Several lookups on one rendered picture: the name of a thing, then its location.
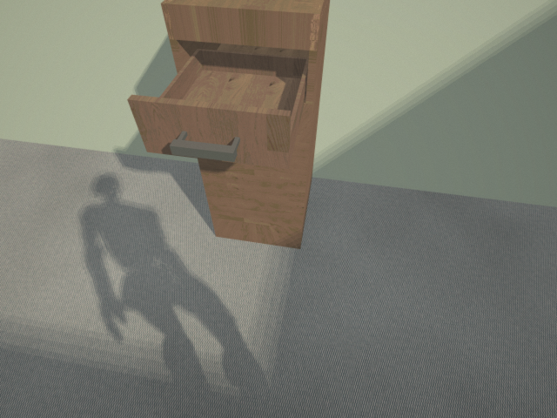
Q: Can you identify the handle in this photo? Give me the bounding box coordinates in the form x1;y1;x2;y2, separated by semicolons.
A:
170;131;240;162

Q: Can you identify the cabinet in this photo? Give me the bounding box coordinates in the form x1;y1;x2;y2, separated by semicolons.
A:
161;0;330;249

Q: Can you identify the drawer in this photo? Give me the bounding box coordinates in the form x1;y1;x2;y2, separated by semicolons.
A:
127;49;309;169

